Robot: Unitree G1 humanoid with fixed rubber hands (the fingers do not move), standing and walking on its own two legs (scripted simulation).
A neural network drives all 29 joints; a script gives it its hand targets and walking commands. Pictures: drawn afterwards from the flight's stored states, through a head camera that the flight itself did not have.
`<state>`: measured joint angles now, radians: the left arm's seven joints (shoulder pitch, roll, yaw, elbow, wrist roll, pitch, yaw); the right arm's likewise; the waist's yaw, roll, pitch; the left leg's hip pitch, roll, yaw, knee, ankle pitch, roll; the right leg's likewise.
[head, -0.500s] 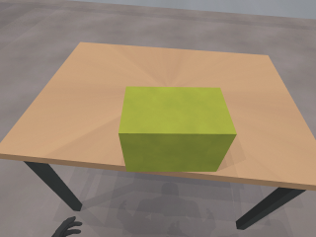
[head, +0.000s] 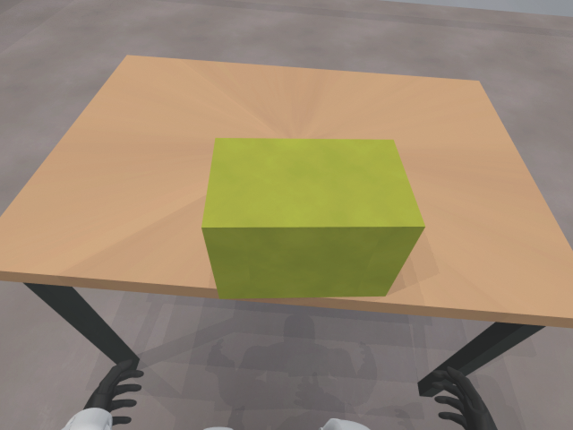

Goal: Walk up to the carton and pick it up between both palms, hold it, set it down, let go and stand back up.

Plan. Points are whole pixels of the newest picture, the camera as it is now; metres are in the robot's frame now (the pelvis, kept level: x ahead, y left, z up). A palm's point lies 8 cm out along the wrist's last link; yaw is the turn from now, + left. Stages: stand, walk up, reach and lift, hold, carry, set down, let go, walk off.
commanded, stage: reach and lift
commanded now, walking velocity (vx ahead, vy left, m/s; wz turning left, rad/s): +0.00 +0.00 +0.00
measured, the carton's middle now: (304, 221) +0.41 +0.00 +0.05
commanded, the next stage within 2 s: none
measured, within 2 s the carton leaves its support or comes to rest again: neither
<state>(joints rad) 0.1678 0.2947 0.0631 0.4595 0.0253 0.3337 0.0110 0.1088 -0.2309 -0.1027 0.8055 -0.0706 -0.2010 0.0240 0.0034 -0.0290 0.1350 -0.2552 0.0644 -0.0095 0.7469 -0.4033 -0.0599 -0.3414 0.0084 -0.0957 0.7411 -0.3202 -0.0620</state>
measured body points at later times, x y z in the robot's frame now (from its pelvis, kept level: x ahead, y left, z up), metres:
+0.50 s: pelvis +0.03 +0.03 +0.03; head +0.02 +0.04 +0.48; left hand +0.20 +0.26 -0.02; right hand +0.20 -0.23 -0.01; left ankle +0.00 +0.16 -0.71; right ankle +0.06 -0.08 -0.71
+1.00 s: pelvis +0.05 +0.04 +0.04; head +0.03 +0.05 +0.49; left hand +0.25 +0.25 +0.04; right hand +0.22 -0.24 +0.05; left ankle +0.00 +0.16 -0.71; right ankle +0.06 -0.08 -0.71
